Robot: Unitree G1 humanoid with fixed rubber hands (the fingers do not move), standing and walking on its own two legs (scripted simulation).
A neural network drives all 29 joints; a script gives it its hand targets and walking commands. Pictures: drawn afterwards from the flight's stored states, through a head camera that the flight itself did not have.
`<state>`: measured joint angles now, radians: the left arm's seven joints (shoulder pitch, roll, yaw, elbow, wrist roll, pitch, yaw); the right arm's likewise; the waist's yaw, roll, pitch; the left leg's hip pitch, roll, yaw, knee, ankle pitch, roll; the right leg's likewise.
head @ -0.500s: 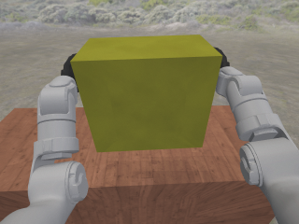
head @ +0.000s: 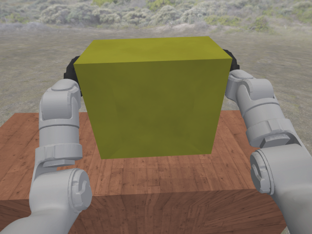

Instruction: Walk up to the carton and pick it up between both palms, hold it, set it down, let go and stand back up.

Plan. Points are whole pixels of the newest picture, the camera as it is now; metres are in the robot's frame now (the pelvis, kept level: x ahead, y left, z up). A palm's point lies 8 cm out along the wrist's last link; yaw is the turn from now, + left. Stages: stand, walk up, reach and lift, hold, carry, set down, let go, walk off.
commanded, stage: hold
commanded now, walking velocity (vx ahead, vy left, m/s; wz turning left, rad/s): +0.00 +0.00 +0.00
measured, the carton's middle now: (154, 98) +0.37 +0.01 +0.25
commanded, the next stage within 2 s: set down in 0.66 s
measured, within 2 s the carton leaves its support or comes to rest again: neither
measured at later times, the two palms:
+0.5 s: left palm (73, 86) +0.36 +0.19 +0.29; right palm (230, 78) +0.37 -0.18 +0.31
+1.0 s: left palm (64, 71) +0.37 +0.21 +0.32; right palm (226, 70) +0.37 -0.17 +0.33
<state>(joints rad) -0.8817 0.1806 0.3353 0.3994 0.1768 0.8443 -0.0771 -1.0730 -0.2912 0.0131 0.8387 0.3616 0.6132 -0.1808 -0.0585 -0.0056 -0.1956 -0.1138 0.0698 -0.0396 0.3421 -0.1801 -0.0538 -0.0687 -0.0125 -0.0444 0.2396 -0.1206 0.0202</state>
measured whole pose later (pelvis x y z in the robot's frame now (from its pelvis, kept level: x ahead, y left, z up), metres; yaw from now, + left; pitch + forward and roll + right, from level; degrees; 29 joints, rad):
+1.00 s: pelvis +0.00 +0.00 +0.00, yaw +1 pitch -6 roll -1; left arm -0.98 0.19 0.44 0.47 0.28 0.69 -0.15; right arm -1.09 -0.20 -0.14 0.86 0.21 0.45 -0.15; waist -0.09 -0.05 -0.14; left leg -0.04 0.05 -0.05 0.30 -0.17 -0.04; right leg 0.00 -0.03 -0.06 0.25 -0.14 0.03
